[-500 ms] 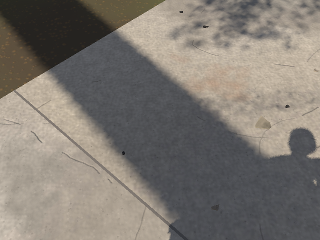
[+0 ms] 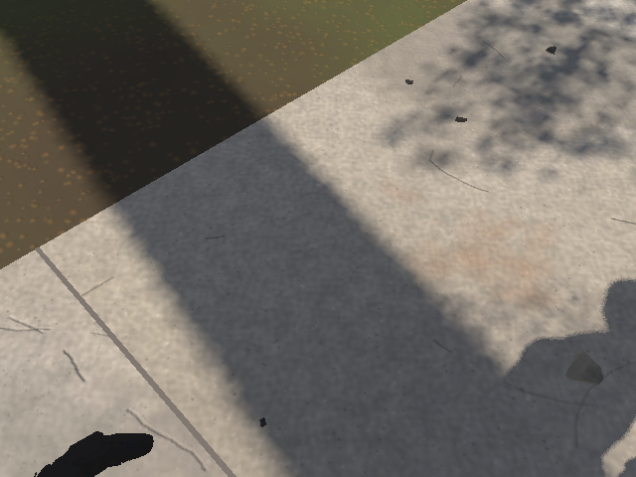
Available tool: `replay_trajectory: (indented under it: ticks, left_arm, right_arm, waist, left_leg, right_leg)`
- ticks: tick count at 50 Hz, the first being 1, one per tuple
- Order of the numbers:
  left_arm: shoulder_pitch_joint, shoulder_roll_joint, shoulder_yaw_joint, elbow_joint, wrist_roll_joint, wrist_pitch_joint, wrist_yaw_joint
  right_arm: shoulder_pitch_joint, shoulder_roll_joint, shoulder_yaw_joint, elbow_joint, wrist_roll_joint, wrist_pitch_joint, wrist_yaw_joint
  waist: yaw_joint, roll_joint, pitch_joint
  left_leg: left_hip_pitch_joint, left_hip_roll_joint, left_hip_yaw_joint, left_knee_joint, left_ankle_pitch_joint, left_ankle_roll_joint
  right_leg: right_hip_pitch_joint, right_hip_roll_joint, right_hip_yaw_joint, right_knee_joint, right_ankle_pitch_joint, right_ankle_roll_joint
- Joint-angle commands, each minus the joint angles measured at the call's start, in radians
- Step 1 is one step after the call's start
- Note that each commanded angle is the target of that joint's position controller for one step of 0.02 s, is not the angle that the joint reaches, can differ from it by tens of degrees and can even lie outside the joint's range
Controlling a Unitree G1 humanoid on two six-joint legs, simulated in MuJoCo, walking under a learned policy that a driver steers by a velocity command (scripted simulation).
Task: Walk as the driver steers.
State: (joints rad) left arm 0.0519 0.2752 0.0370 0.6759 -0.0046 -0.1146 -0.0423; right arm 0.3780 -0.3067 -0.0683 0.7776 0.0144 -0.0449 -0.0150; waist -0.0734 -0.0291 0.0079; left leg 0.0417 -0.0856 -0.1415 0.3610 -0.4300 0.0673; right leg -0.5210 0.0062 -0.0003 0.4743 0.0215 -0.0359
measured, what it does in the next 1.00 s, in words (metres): walks ahead, turning right: right foot, then left foot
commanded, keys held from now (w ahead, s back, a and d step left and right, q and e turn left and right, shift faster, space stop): w+e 1.00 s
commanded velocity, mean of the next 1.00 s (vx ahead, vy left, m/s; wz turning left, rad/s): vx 0.50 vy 0.00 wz -0.47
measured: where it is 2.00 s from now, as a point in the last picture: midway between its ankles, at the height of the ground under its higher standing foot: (480, 288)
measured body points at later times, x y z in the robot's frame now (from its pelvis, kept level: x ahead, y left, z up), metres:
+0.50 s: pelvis +0.30 +0.00 +0.00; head +0.32 -0.01 +0.45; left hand +0.36 +0.28 -0.12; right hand +0.49 -0.28 -0.05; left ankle +0.43 +0.09 -0.73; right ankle +0.15 -0.10 -0.73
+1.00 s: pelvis +0.53 -0.11 -0.01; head +0.56 -0.13 +0.44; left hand +0.86 -0.05 -0.07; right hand +0.37 -0.36 -0.13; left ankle +0.44 +0.09 -0.72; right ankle +0.59 -0.26 -0.73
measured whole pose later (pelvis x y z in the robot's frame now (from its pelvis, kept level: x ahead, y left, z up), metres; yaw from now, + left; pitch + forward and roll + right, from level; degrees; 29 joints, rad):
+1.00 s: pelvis +0.53 -0.11 -0.01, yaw -33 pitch +2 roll +2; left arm 0.05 0.28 0.05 0.57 -0.02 -0.02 -0.06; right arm 0.36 -0.32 -0.08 0.85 0.03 -0.05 -0.01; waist -0.09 -0.03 0.05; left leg 0.09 0.04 0.23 0.38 -0.45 -0.04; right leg -0.53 -0.02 -0.04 0.59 -0.12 -0.09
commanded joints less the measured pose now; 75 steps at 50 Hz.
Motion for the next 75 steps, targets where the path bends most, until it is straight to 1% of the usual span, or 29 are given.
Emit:
replay_trajectory:
  ticks: [1, 2, 3, 4, 6, 10, 14, 20, 24, 25, 26, 27, 28, 31, 36, 46, 48, 50, 51, 52, 53, 54, 55, 58, 64, 69, 73, 74, 75]
  left_arm:
    - [0.227, 0.191, 0.069, -0.010, 0.004, -0.011, 0.005]
    - [0.345, 0.284, 0.092, 0.004, 0.016, -0.008, 0.004]
    - [0.385, 0.231, 0.083, 0.036, -0.017, -0.002, -0.006]
    - [0.325, 0.168, 0.063, 0.021, -0.030, 0.004, -0.002]
    - [0.231, 0.136, 0.049, -0.002, -0.005, 0.021, 0.007]
    - [0.207, 0.130, 0.045, -0.012, -0.004, 0.026, 0.024]
    - [0.251, 0.178, 0.063, 0.010, -0.016, 0.035, 0.047]
    - [0.344, 0.172, 0.066, 0.044, -0.029, 0.063, 0.061]
    - [0.311, 0.139, 0.060, 0.028, -0.020, 0.075, 0.061]
    - [0.306, 0.080, 0.039, 0.008, -0.006, 0.071, 0.056]
    - [0.444, 0.009, 0.016, -0.016, -0.024, 0.061, 0.056]
    - [0.455, 0.102, 0.028, -0.005, -0.042, 0.059, 0.060]
    - [0.355, 0.166, 0.047, -0.006, -0.039, 0.065, 0.061]
    - [0.245, 0.139, 0.054, -0.038, -0.017, 0.075, 0.052]
    - [0.189, 0.070, 0.037, -0.081, -0.016, 0.091, 0.037]
    - [-0.052, 0.068, 0.026, -0.172, -0.021, 0.076, -0.018]
    - [-0.008, 0.104, 0.045, -0.176, -0.014, 0.082, -0.020]
    - [0.253, 0.187, 0.095, -0.115, -0.015, 0.093, -0.005]
    - [0.394, 0.271, 0.122, -0.086, -0.023, 0.106, 0.018]
    - [0.342, 0.350, 0.121, -0.112, -0.024, 0.091, 0.015]
    - [0.370, 0.251, 0.098, -0.121, -0.020, 0.077, 0.010]
    - [0.331, 0.214, 0.085, -0.109, -0.014, 0.065, 0.009]
    - [0.272, 0.193, 0.077, -0.112, -0.015, 0.060, 0.011]
    - [0.167, 0.153, 0.062, -0.132, 0.006, 0.055, 0.020]
    - [0.233, 0.185, 0.071, -0.074, -0.010, 0.058, 0.052]
    - [0.310, 0.191, 0.076, -0.027, -0.024, 0.068, 0.059]
    - [0.294, 0.169, 0.073, -0.020, -0.020, 0.081, 0.062]
    - [0.297, 0.127, 0.059, -0.025, -0.015, 0.081, 0.059]
    - [0.324, 0.062, 0.035, -0.039, 0.003, 0.079, 0.056]
  right_arm:
    - [-0.017, -0.132, -0.023, -0.055, -0.016, 0.003, -0.007]
    - [0.109, -0.059, 0.001, -0.071, -0.020, -0.008, -0.003]
    - [0.107, -0.057, 0.011, -0.071, -0.019, -0.025, 0.003]
    - [-0.006, -0.133, -0.004, -0.097, 0.002, -0.042, 0.012]
    - [-0.161, -0.122, 0.000, -0.137, -0.005, -0.068, 0.021]
    - [-0.126, -0.079, 0.003, -0.138, -0.034, -0.063, 0.018]
    - [-0.267, -0.039, 0.022, -0.173, -0.033, -0.058, 0.013]
    - [-0.404, -0.063, 0.011, -0.205, -0.009, -0.076, 0.030]
    - [-0.244, -0.123, -0.026, -0.170, -0.010, -0.090, 0.022]
    - [-0.100, -0.175, -0.042, -0.159, -0.025, -0.091, 0.013]
    - [-0.012, -0.254, -0.061, -0.129, -0.035, -0.075, 0.012]
    - [-0.004, -0.187, -0.052, -0.118, -0.013, -0.067, 0.021]
    - [-0.049, -0.114, -0.033, -0.130, -0.011, -0.064, 0.019]
    - [-0.147, -0.055, -0.010, -0.116, -0.029, -0.058, 0.019]
    - [-0.143, -0.098, -0.028, -0.070, -0.018, -0.072, 0.018]
    - [-0.066, -0.183, -0.046, 0.008, 0.009, -0.035, 0.010]
    - [-0.067, -0.214, -0.055, 0.009, 0.015, -0.022, 0.003]
    - [-0.078, -0.212, -0.051, 0.000, 0.018, -0.011, -0.007]
    - [-0.043, -0.144, -0.024, -0.021, -0.018, -0.018, -0.006]
    - [0.029, -0.039, 0.015, -0.082, -0.039, -0.047, 0.010]
    - [-0.099, -0.145, -0.007, -0.087, -0.001, -0.075, 0.024]
    - [-0.169, -0.161, -0.010, -0.117, 0.025, -0.090, 0.029]
    - [-0.175, -0.144, -0.005, -0.109, 0.010, -0.096, 0.022]
    - [-0.139, -0.140, -0.014, -0.094, -0.025, -0.073, 0.017]
    - [-0.306, -0.062, 0.014, -0.135, -0.032, -0.053, 0.018]
    - [-0.420, -0.086, 0.009, -0.170, -0.009, -0.070, 0.039]
    - [-0.311, -0.128, -0.019, -0.148, -0.006, -0.083, 0.038]
    - [-0.216, -0.155, -0.033, -0.132, -0.017, -0.088, 0.031]
    - [-0.073, -0.208, -0.047, -0.122, -0.029, -0.088, 0.023]
  waist:
    - [0.164, 0.106, -0.201]
    - [0.137, -0.120, -0.371]
    - [0.144, -0.252, -0.389]
    - [0.161, -0.143, -0.235]
    - [0.135, 0.025, -0.035]
    - [0.065, -0.036, -0.026]
    - [0.105, -0.035, 0.005]
    - [0.144, -0.055, -0.002]
    - [0.040, -0.079, -0.070]
    - [-0.023, 0.011, -0.200]
    - [0.024, 0.297, -0.324]
    - [0.015, 0.294, -0.286]
    - [-0.010, 0.177, -0.154]
    - [0.037, 0.127, -0.001]
    - [0.053, 0.112, 0.024]
    - [-0.003, 0.085, 0.069]
    - [0.042, 0.118, 0.017]
    - [0.192, 0.097, -0.125]
    - [0.225, -0.057, -0.222]
    - [0.108, -0.244, -0.346]
    - [0.200, -0.106, -0.362]
    - [0.188, -0.080, -0.208]
    - [0.141, 0.010, -0.129]
    - [0.053, -0.013, -0.064]
    - [0.101, -0.031, -0.002]
    - [0.141, -0.054, 0.008]
    - [0.072, -0.101, -0.016]
    - [0.025, -0.081, -0.087]
    - [-0.019, 0.054, -0.234]
  left_leg:
    - [-0.082, 0.211, -0.009, 0.382, 0.943, 0.059]
    - [-0.433, 0.071, 0.047, 0.763, 0.538, -0.020]
    - [-0.670, -0.015, 0.030, 0.940, -0.095, -0.056]
    - [-0.782, 0.055, -0.018, 0.994, -0.060, -0.042]
    - [-0.783, 0.122, 0.024, 0.876, 0.060, -0.036]
    - [-0.660, 0.159, 0.057, 0.651, 0.127, -0.085]
    - [-0.600, 0.127, 0.080, 0.368, 0.345, -0.130]
    - [-0.477, 0.070, 0.047, 0.139, 0.475, -0.124]
    - [-0.217, 0.101, 0.050, 0.051, 0.372, -0.043]
    - [0.020, 0.258, -0.089, 0.072, 0.307, 0.023]
    - [0.326, 0.483, -0.502, 0.019, 0.161, 0.185]
    - [0.303, 0.523, -0.665, -0.039, -0.067, 0.206]
    - [0.188, 0.467, -0.515, -0.059, -0.065, 0.160]
    - [-0.073, 0.347, -0.193, -0.122, 0.252, 0.104]
    - [-0.133, 0.344, -0.002, -0.203, 0.442, 0.134]
    - [0.014, 0.355, 0.249, -0.146, 0.667, 0.064]
    - [0.049, 0.355, 0.291, -0.011, 0.997, 0.043]
    - [-0.072, 0.311, 0.341, 0.347, 1.097, -0.002]
    - [-0.349, 0.256, 0.343, 0.670, 0.614, -0.045]
    - [-0.735, 0.049, 0.188, 0.968, -0.183, -0.090]
    - [-0.834, 0.089, 0.035, 1.030, -0.140, -0.076]
    - [-0.885, 0.127, 0.052, 0.985, -0.036, -0.059]
    - [-0.835, 0.167, 0.054, 0.901, 0.044, -0.059]
    - [-0.674, 0.205, 0.055, 0.761, 0.133, -0.094]
    - [-0.617, 0.147, 0.087, 0.385, 0.431, -0.150]
    - [-0.522, 0.097, 0.056, 0.174, 0.514, -0.130]
    - [-0.374, 0.088, 0.064, 0.102, 0.367, -0.068]
    - [-0.206, 0.129, 0.045, 0.088, 0.356, -0.031]
    - [0.051, 0.307, -0.129, 0.101, 0.304, 0.027]
  right_leg:
    - [0.409, -0.043, 0.044, 0.029, -0.008, -0.119]
    - [0.808, -0.273, 0.459, 0.029, -0.083, -0.292]
    - [0.919, -0.353, 0.796, -0.150, -0.288, -0.356]
    - [0.824, -0.331, 0.733, -0.182, -0.424, -0.297]
    - [0.551, -0.249, 0.526, -0.224, -0.282, -0.247]
    - [0.383, -0.166, 0.388, -0.274, -0.049, -0.245]
    - [0.278, -0.113, 0.291, -0.279, -0.016, -0.212]
    - [0.325, -0.121, 0.371, -0.187, -0.126, -0.158]
    - [0.333, -0.087, 0.400, 0.014, -0.071, -0.097]
    - [0.227, -0.030, 0.325, 0.271, -0.170, -0.063]
    - [-0.099, 0.109, 0.179, 0.585, -0.586, 0.003]
    - [-0.251, 0.025, 0.175, 0.747, -0.608, 0.017]
    - [-0.282, -0.013, 0.176, 0.795, -0.511, 0.026]
    - [-0.204, -0.090, 0.137, 0.716, -0.354, 0.040]
    - [-0.209, -0.122, 0.100, 0.572, -0.251, 0.060]
    - [-0.125, -0.071, -0.026, 0.165, -0.075, -0.012]
    - [-0.010, -0.008, -0.083, 0.151, -0.180, -0.054]
    - [0.370, 0.065, -0.096, 0.072, -0.141, -0.122]
    - [0.685, -0.103, 0.162, 0.071, -0.110, -0.189]
    - [0.936, -0.330, 0.761, -0.070, -0.335, -0.381]
    - [0.927, -0.332, 0.790, -0.161, -0.417, -0.354]
    - [0.806, -0.299, 0.644, -0.177, -0.347, -0.312]
    - [0.656, -0.252, 0.533, -0.179, -0.237, -0.280]
    - [0.403, -0.183, 0.396, -0.232, -0.004, -0.264]
    - [0.252, -0.093, 0.257, -0.242, -0.010, -0.214]
    - [0.297, -0.117, 0.345, -0.178, -0.152, -0.175]
    - [0.361, -0.125, 0.429, -0.037, -0.124, -0.134]
    - [0.326, -0.073, 0.390, 0.094, -0.105, -0.102]
    - [0.203, -0.001, 0.296, 0.383, -0.290, -0.061]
